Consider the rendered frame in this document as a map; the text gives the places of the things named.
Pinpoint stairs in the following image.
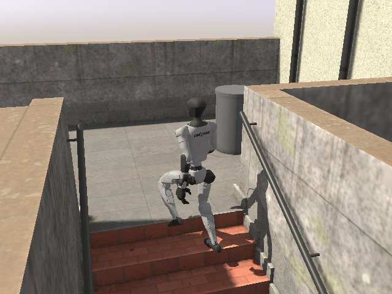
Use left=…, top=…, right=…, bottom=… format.
left=90, top=210, right=270, bottom=294

